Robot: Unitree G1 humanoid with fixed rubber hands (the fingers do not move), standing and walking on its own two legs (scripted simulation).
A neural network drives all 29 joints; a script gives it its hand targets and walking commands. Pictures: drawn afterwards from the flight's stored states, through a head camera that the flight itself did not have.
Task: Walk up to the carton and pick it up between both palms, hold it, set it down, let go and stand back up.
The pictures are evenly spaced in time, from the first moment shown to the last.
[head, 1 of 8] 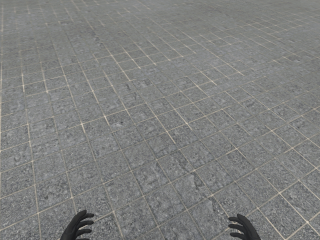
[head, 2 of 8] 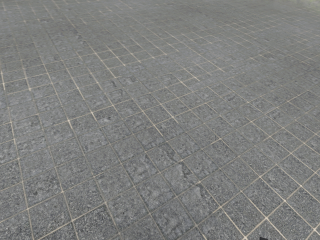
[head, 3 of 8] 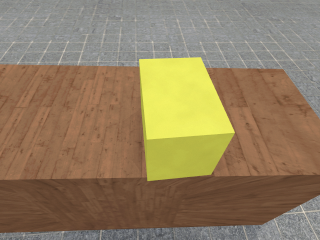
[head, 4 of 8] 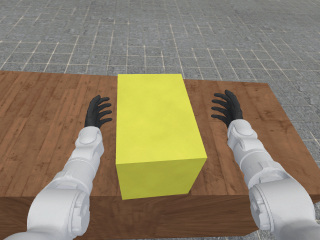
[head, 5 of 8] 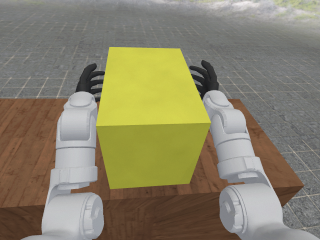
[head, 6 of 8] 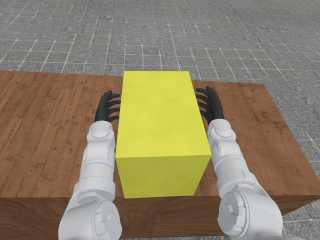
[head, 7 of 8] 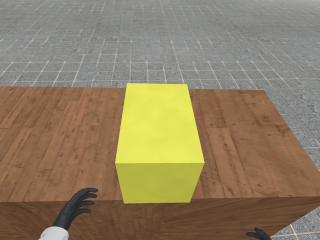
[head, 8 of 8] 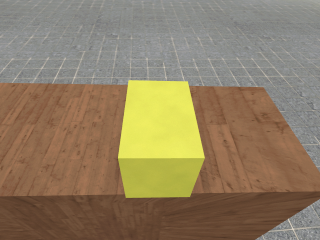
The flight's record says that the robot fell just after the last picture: no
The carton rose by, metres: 0.18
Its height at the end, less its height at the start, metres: +0.00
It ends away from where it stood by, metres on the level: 0.03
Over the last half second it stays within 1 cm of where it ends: yes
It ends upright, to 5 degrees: yes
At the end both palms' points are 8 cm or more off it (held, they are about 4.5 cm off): yes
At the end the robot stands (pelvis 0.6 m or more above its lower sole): yes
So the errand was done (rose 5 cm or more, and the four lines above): yes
